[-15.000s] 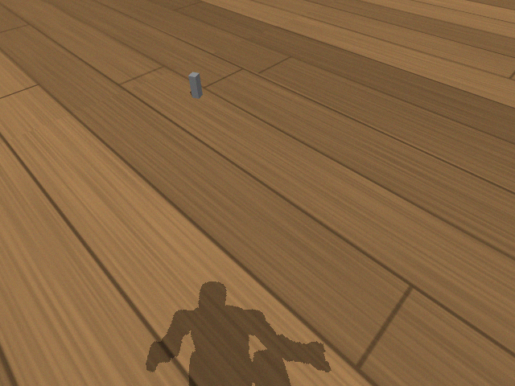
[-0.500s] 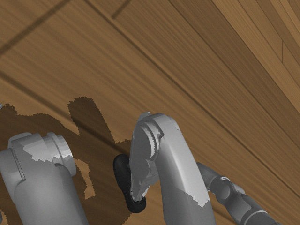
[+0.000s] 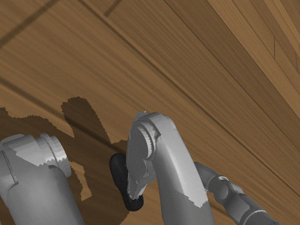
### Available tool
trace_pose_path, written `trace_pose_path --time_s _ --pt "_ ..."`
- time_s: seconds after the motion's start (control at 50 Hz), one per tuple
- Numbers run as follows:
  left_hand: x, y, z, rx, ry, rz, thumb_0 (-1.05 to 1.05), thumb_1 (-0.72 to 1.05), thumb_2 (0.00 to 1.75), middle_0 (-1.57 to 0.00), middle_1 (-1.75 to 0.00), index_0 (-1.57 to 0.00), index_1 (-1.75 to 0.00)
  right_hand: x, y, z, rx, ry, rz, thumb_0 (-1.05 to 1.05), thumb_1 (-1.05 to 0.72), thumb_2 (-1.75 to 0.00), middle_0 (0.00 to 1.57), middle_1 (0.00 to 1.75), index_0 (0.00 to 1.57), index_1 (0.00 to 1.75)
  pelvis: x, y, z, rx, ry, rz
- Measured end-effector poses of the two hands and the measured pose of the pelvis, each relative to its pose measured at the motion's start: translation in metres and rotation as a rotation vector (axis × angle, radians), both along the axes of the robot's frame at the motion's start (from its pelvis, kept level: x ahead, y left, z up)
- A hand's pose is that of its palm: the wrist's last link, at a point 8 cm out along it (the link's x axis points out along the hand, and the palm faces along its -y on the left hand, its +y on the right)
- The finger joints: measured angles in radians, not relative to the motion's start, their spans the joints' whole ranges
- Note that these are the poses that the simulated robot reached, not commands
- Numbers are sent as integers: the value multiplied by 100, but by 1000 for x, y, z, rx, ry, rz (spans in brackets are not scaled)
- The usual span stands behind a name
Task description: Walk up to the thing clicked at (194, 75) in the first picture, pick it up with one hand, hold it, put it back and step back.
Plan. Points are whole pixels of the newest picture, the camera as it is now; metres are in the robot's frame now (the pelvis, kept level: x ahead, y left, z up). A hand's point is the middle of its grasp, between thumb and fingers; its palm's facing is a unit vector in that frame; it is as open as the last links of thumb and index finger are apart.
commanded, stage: close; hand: left
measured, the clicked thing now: out of the picture +0.43 +0.31 -0.19
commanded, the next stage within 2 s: settle in 0.48 s
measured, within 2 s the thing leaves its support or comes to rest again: leaves its support in 0.94 s
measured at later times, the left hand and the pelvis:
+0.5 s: hand out of the picture +0.41 +0.31 -0.18, palm faces +0.43 -0.90 +0.01, open 10.2 cm; pelvis +0.00 +0.00 +0.00, yaw +0 degrees
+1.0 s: hand out of the picture +0.40 +0.31 -0.16, palm faces +0.40 -0.91 +0.02, open 10.7 cm; pelvis +0.00 +0.00 +0.00, yaw +0 degrees
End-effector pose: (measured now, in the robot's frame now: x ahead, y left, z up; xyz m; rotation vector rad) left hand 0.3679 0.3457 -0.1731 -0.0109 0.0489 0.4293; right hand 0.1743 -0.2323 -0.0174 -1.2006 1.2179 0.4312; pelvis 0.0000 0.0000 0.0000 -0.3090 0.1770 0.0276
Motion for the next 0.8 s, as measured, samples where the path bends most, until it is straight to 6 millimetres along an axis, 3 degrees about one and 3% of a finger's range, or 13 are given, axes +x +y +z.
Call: trace_pose_path --time_s 0.8 --pt "-2 4 -3 -6 -26 -6 -1 -27 108 -58 -89 -58 -90 11 9 3 -3 -14 29 0 -90 -89 20 30 20 30 0 2 0 -14 -9 -6"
